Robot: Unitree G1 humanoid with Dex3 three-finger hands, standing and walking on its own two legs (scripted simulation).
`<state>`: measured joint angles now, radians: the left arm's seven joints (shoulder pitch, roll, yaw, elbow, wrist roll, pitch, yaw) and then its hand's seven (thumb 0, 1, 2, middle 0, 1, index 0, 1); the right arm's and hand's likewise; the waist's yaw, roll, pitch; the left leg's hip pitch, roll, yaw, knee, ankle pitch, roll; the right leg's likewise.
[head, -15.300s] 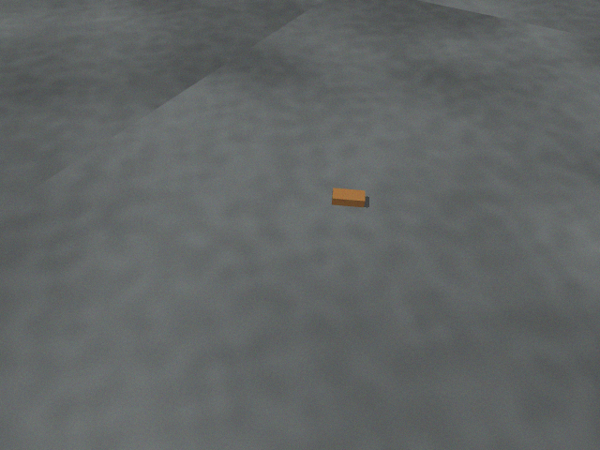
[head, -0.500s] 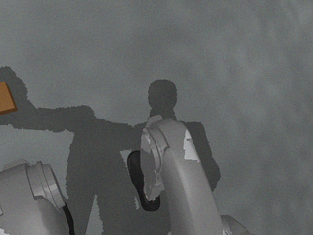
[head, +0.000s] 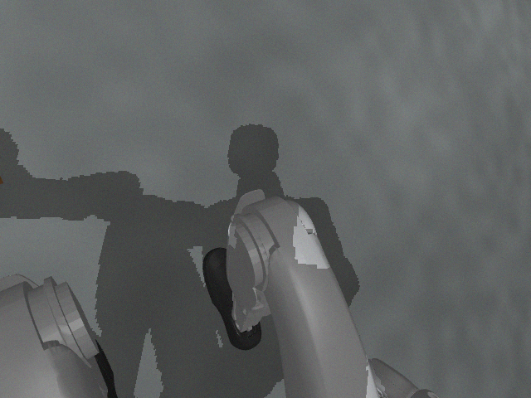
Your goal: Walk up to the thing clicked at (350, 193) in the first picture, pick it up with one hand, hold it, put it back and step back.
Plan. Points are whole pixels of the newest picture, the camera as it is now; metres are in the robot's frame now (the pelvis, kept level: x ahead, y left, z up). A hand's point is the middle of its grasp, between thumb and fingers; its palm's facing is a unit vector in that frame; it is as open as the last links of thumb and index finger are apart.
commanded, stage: close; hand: left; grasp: from above
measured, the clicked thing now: out of the picture +0.46 +0.28 -0.28
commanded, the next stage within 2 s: settle in 1.06 s
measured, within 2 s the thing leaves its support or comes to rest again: leaves its support in 1.46 s
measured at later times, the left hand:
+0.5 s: hand out of the picture +0.45 +0.28 -0.25, palm faces -0.45 -0.13 -0.88, open 10.1 cm
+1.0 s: hand out of the picture +0.45 +0.28 -0.25, palm faces -0.45 -0.13 -0.89, open 9.8 cm
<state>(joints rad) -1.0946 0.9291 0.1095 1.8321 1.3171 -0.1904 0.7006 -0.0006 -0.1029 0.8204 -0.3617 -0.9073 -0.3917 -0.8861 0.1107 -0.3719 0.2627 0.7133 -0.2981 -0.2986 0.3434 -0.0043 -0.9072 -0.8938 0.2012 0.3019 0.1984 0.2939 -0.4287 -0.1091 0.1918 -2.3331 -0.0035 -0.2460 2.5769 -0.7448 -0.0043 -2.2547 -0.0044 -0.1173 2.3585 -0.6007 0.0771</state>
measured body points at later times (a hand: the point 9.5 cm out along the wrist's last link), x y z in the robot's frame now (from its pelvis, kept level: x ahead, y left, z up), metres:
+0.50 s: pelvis +0.00 +0.00 +0.01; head +0.28 +0.11 +0.33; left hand +0.47 +0.28 -0.20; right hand +0.03 -0.26 -0.04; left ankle +0.06 +0.12 -0.27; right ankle +0.13 -0.13 -0.26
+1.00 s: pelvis +0.00 +0.00 +0.01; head +0.28 +0.11 +0.34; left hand +0.47 +0.28 -0.20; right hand +0.02 -0.25 -0.04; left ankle +0.06 +0.12 -0.27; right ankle +0.13 -0.13 -0.26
